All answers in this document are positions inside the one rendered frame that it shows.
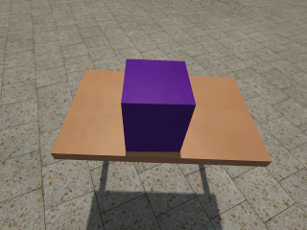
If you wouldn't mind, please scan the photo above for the carton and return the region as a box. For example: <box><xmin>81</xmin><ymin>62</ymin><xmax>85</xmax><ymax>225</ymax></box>
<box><xmin>121</xmin><ymin>58</ymin><xmax>196</xmax><ymax>152</ymax></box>

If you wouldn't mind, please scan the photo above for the table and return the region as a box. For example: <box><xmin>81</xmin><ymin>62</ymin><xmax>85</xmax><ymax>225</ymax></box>
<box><xmin>51</xmin><ymin>69</ymin><xmax>272</xmax><ymax>167</ymax></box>

